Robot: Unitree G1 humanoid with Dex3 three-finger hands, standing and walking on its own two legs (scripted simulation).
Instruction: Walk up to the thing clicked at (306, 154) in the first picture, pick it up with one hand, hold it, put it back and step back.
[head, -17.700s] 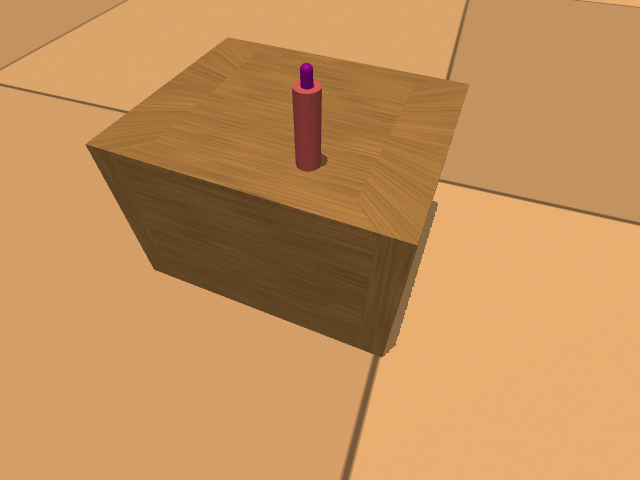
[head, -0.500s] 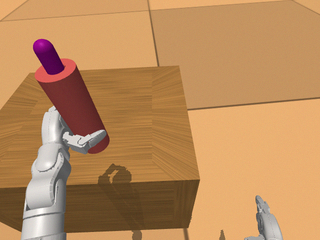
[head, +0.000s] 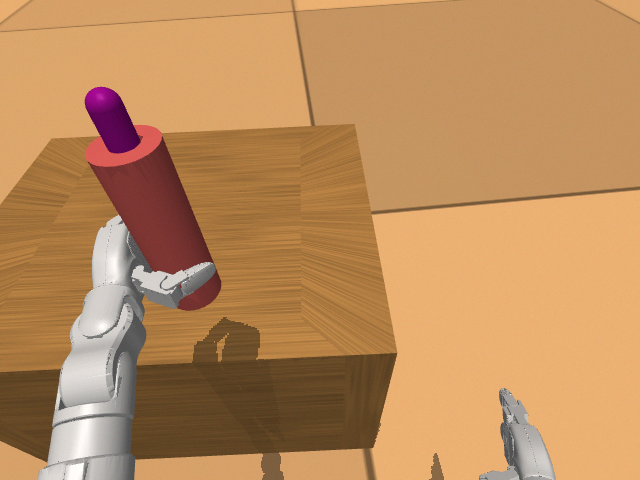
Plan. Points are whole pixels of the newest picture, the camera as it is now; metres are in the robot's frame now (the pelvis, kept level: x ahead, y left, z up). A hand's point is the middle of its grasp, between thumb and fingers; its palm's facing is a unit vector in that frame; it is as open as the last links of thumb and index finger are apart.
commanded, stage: crouch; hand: left
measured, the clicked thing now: (158, 212) +0.35 +0.16 +0.20
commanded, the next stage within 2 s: lower in 1.20 s
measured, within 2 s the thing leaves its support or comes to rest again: neither
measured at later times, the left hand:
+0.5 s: hand (194, 243) +0.44 +0.18 +0.06, palm faces +0.15 -0.99 +0.02, open 9.9 cm
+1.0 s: hand (199, 237) +0.48 +0.19 +0.02, palm faces +0.15 -0.99 +0.01, open 9.9 cm
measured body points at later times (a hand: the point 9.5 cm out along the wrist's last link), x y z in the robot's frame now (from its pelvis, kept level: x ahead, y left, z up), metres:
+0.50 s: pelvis -0.01 +0.00 -0.03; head +0.05 +0.01 +0.42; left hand +0.42 +0.23 +0.06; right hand +0.13 -0.27 -0.09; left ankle +0.02 +0.14 -0.73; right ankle -0.03 -0.13 -0.73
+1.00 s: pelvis -0.01 +0.01 -0.05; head +0.09 +0.03 +0.39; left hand +0.47 +0.24 +0.02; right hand +0.13 -0.25 -0.09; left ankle +0.02 +0.14 -0.73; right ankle -0.03 -0.13 -0.73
